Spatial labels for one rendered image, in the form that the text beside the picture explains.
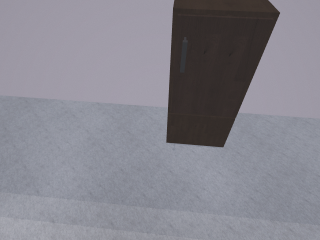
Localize cupboard door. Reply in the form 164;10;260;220
171;14;274;117

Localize handle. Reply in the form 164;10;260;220
180;37;188;73

